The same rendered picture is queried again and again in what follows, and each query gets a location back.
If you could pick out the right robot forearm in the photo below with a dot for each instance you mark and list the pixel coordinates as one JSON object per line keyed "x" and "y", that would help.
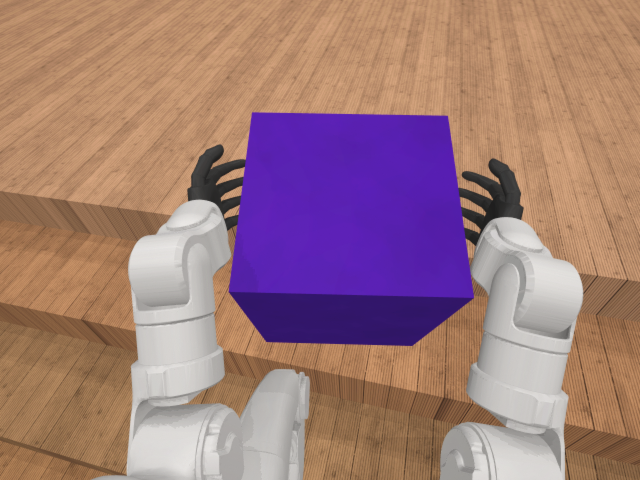
{"x": 534, "y": 301}

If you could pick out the left robot upper arm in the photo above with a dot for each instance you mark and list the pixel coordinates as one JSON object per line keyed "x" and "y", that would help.
{"x": 186, "y": 442}

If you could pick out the robot right hand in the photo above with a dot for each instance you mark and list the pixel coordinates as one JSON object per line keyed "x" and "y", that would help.
{"x": 506, "y": 198}

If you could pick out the right robot upper arm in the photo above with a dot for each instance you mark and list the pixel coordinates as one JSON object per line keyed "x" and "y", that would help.
{"x": 475, "y": 451}

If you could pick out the robot left thigh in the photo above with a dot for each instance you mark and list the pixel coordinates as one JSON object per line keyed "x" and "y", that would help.
{"x": 281, "y": 398}

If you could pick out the robot left shin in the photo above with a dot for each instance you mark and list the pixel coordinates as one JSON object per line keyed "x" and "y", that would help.
{"x": 296, "y": 463}

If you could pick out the carton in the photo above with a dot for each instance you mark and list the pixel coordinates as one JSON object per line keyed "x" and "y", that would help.
{"x": 350, "y": 229}

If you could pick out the robot left hand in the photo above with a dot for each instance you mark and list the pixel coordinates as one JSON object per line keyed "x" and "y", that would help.
{"x": 204, "y": 179}

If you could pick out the left robot forearm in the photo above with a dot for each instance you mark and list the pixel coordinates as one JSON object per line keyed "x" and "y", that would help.
{"x": 171, "y": 277}

